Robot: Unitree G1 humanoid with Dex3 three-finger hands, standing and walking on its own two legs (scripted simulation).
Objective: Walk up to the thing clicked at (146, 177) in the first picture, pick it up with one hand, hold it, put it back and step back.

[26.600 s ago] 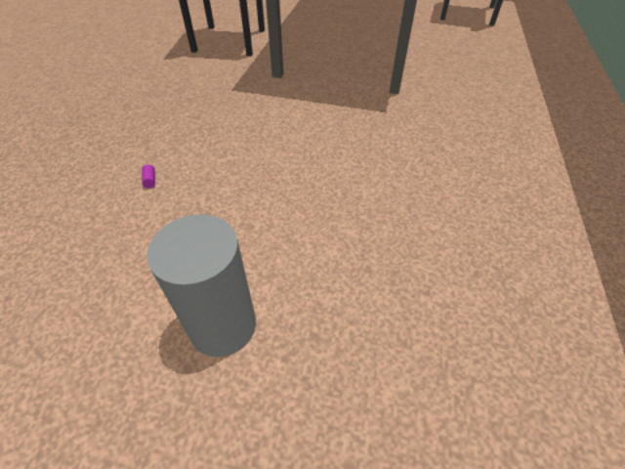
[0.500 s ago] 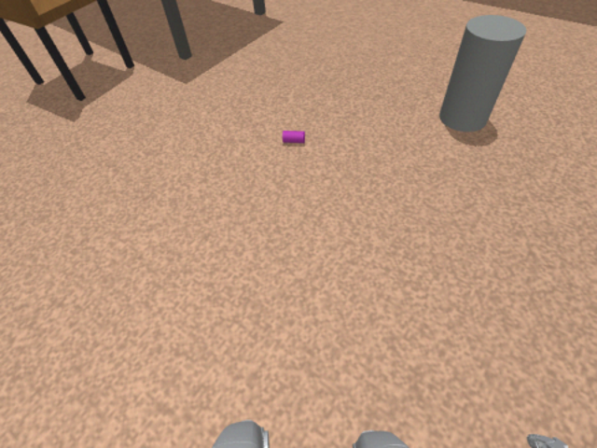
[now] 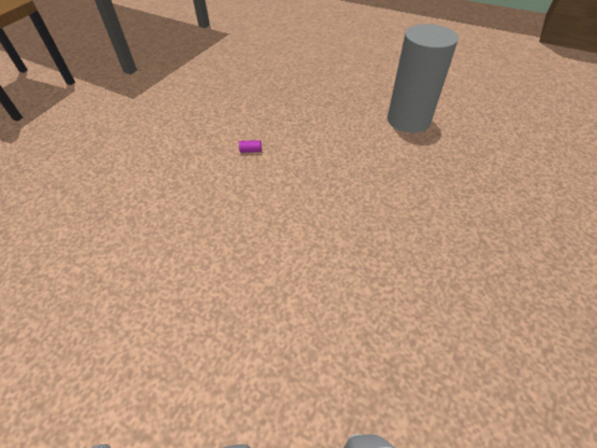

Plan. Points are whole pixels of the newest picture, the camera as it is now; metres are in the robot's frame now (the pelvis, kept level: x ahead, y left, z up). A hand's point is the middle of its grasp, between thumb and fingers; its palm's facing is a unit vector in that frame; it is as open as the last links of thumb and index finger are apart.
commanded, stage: walk up
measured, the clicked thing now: (250, 146) +1.54 +0.22 -0.72
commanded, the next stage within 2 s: stand in 0.46 s
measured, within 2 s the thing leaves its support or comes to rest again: neither
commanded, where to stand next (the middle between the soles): +0.08 +0.00 m, yaw +0 degrees
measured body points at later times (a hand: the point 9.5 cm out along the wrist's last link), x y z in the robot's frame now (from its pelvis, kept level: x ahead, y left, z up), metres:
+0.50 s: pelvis +0.00 +0.01 +0.02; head +0.02 -0.01 +0.47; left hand +0.11 +0.31 -0.10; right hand +0.08 -0.30 -0.11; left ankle +0.01 +0.14 -0.71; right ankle +0.04 -0.13 -0.71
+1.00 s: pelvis +0.00 +0.00 +0.03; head +0.01 +0.00 +0.48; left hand +0.09 +0.30 -0.10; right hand +0.09 -0.30 -0.10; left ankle +0.01 +0.14 -0.71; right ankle +0.04 -0.13 -0.71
